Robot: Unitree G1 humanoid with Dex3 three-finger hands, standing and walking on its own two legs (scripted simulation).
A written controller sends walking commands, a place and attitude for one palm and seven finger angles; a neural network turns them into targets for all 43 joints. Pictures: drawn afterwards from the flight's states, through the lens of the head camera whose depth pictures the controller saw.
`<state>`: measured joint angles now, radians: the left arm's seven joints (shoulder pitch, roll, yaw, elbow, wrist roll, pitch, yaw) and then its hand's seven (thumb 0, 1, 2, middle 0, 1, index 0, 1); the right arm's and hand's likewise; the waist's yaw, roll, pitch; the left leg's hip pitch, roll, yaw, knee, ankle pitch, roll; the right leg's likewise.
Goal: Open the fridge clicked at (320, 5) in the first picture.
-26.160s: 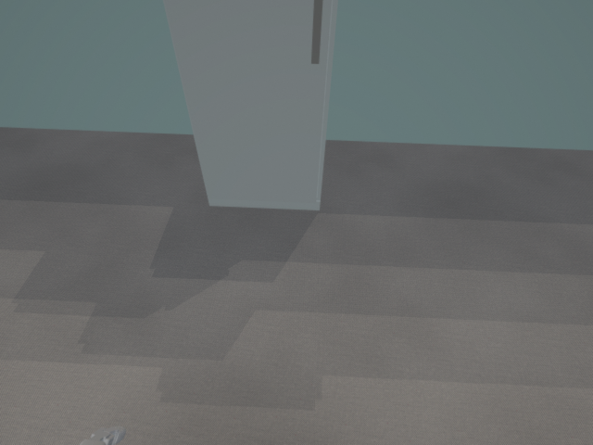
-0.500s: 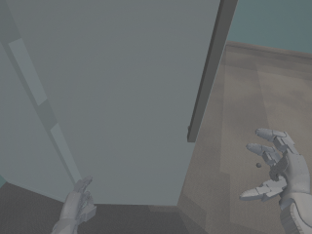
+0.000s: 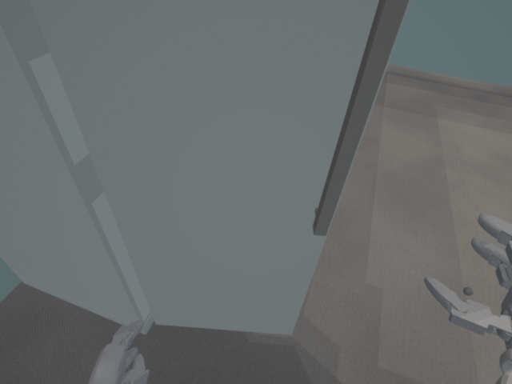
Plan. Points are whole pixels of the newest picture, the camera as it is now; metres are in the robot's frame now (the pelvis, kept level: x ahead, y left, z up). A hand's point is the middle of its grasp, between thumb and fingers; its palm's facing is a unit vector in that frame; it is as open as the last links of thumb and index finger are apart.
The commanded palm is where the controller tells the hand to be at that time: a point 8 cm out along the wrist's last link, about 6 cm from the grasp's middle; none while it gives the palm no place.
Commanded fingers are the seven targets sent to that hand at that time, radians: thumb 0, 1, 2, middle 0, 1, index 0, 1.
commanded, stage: draw the hand back to the body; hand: right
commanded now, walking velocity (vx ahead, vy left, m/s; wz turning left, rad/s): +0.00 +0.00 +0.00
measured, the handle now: (346, 132) +0.44 -0.13 +0.21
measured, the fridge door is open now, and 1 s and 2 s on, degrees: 73 73 73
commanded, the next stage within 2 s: step back with the hand held close in 0.60 s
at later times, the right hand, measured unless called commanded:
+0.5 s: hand (505, 310) +0.18 -0.28 +0.15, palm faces +0.51 +0.80 -0.32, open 7.5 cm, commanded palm +0.13 -0.31 +0.17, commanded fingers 0.00 -0.90 -0.90 0.20 0.30 0.20 0.30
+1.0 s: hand (496, 312) +0.18 -0.27 +0.14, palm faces +0.38 +0.81 -0.44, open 7.4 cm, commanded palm +0.12 -0.32 +0.17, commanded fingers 0.00 -0.90 -0.90 0.20 0.30 0.20 0.30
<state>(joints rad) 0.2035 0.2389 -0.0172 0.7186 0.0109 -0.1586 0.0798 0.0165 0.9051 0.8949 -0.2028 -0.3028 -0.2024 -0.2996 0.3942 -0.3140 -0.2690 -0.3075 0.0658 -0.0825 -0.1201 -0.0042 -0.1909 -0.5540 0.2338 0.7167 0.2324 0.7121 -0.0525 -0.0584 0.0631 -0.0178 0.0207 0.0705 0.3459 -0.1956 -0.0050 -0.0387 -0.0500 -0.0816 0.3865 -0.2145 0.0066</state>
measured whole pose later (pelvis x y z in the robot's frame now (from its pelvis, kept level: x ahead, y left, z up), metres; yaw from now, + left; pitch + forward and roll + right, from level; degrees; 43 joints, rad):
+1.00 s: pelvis -0.03 -0.02 -0.01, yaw +1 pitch -2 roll +1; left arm 0.17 0.24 -0.01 0.60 0.00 -0.07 0.09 0.01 0.91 0.89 -0.20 -0.30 -0.20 -0.30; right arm 0.53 -0.36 -0.35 -0.45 0.05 -0.13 -0.13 0.01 -0.89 -0.90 0.21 0.30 0.21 0.30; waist -0.01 -0.04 0.02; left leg -0.24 0.04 0.04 0.46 -0.19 -0.03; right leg -0.26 -0.04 -0.10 0.52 -0.23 -0.02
